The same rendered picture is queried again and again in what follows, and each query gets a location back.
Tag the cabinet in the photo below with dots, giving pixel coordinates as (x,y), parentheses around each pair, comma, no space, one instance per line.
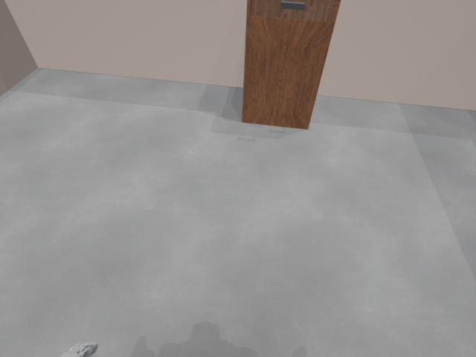
(284,61)

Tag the drawer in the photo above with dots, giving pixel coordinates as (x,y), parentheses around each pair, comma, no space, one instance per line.
(315,10)

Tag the robot left hand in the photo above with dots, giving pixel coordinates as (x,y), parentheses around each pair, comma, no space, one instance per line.
(81,350)

